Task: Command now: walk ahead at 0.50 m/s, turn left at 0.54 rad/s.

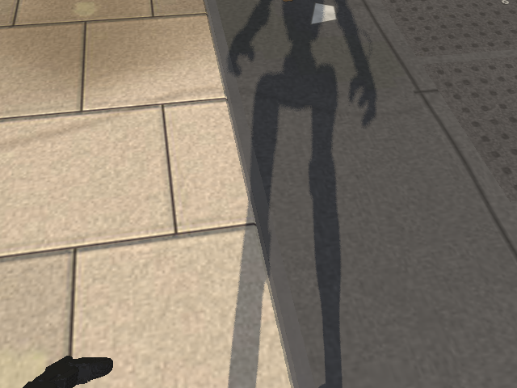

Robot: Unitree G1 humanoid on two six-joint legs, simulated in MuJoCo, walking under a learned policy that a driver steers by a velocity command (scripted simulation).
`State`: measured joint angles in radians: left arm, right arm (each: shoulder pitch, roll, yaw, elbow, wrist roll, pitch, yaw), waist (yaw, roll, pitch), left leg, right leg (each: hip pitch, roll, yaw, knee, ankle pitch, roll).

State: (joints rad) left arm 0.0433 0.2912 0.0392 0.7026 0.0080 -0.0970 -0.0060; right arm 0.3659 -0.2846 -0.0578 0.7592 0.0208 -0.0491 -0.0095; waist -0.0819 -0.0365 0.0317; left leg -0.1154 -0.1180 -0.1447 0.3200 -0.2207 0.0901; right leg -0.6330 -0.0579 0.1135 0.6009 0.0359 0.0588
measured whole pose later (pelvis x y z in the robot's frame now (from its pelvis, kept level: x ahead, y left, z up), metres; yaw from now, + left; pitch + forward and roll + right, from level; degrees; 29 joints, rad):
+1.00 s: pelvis +0.51 +0.13 +0.00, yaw +34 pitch +1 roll +0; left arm 0.06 0.31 0.04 0.72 0.01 -0.10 -0.02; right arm 0.32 -0.29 -0.06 0.70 0.00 -0.04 -0.01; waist -0.06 -0.05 0.05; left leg -0.12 -0.11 -0.10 0.35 -0.24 0.08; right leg -0.64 -0.08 0.07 0.63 0.09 0.06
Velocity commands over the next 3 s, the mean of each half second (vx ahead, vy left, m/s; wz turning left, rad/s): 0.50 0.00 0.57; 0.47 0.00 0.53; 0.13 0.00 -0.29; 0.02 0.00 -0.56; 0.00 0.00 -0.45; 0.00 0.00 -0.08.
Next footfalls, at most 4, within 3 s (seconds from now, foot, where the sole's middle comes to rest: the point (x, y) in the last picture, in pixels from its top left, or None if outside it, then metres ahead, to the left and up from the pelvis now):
0.14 right None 0.26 -0.14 -0.78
0.66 left None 0.46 0.19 -0.78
1.10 right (179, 275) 0.80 0.16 -0.78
1.54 left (105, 317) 0.68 0.36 -0.78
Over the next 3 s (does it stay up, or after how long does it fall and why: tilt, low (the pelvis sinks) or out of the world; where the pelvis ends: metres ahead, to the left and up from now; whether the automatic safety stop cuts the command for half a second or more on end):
stays up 0.67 0.21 -0.01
